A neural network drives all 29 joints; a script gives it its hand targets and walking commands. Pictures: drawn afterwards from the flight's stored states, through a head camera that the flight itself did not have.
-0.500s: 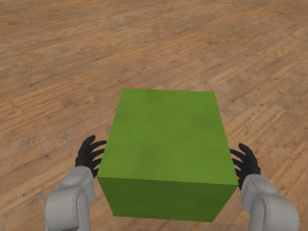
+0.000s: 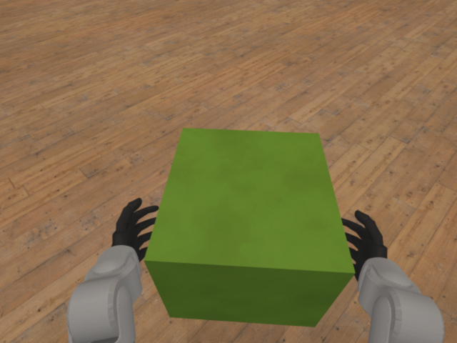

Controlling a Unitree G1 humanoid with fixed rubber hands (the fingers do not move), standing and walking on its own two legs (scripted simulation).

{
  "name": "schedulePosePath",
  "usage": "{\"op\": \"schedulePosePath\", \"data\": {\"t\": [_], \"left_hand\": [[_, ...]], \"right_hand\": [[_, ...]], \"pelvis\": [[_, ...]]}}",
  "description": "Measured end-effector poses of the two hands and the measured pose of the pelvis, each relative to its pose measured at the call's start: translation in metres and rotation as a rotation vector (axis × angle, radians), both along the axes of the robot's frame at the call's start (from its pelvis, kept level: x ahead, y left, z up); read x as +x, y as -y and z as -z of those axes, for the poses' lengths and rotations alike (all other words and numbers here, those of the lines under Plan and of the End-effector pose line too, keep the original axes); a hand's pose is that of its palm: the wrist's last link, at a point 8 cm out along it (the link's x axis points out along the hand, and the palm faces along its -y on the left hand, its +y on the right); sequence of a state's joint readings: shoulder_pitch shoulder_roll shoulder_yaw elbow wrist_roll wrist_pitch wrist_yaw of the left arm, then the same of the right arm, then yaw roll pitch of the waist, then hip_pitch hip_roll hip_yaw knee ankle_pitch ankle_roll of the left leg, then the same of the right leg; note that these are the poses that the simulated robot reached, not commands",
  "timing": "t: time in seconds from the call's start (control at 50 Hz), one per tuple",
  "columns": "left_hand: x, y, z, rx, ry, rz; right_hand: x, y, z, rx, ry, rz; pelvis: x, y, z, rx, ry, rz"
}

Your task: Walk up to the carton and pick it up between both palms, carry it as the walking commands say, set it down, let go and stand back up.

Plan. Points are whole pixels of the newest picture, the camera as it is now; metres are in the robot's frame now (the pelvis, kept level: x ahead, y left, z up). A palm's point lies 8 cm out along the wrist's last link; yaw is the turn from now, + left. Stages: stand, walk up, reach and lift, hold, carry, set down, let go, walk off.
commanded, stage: carry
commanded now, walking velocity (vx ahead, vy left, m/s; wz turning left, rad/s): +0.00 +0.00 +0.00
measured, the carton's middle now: (246, 223) +0.34 +0.00 +0.02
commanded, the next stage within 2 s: hold in 0.70 s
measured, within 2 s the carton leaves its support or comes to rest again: neither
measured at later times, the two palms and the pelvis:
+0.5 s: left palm (121, 265) +0.22 +0.18 +0.11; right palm (373, 278) +0.21 -0.18 +0.09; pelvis -0.02 +0.00 +0.00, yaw +0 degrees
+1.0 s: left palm (141, 267) +0.24 +0.17 +0.04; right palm (358, 277) +0.24 -0.18 +0.03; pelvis -0.03 +0.01 +0.00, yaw +0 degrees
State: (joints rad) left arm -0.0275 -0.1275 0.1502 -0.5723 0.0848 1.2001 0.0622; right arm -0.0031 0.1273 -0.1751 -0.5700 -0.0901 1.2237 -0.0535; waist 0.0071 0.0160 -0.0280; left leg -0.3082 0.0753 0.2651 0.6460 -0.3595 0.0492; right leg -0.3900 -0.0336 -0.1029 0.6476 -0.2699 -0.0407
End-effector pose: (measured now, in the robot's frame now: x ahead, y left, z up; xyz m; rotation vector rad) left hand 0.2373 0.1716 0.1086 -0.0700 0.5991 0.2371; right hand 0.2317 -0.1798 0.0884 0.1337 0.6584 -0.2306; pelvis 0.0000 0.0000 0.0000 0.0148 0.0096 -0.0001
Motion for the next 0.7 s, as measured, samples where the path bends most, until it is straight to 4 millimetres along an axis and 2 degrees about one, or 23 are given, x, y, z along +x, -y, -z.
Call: {"op": "schedulePosePath", "data": {"t": [0.12, 0.26, 0.7], "left_hand": [[-0.015, 0.000, -0.003, -0.002, 0.018, 0.001], [-0.023, -0.003, -0.006, -0.008, 0.030, 0.003], [-0.019, -0.003, 0.010, -0.014, -0.020, 0.011]], "right_hand": [[-0.015, 0.000, -0.005, -0.002, 0.020, 0.002], [-0.024, -0.003, -0.009, -0.007, 0.032, 0.005], [-0.022, -0.003, 0.001, -0.024, -0.014, 0.012]], "pelvis": [[-0.013, 0.000, 0.001, -0.001, 0.018, 0.000], [-0.020, -0.003, 0.001, -0.005, 0.024, 0.000], [-0.018, -0.004, 0.001, -0.006, 0.021, 0.000]]}}
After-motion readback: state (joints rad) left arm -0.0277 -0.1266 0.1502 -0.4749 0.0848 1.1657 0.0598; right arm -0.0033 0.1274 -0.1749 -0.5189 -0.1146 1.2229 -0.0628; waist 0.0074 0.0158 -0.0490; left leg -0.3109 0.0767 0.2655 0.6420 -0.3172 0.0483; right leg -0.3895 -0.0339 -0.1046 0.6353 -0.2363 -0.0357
